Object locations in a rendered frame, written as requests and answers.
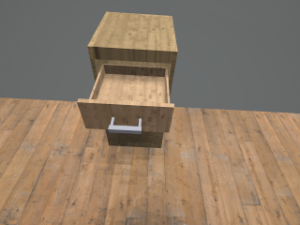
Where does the cabinet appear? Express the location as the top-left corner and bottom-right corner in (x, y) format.
(87, 11), (178, 148)

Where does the drawer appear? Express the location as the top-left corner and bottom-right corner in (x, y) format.
(77, 64), (174, 133)

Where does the handle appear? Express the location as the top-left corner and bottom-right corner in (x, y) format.
(108, 117), (142, 134)

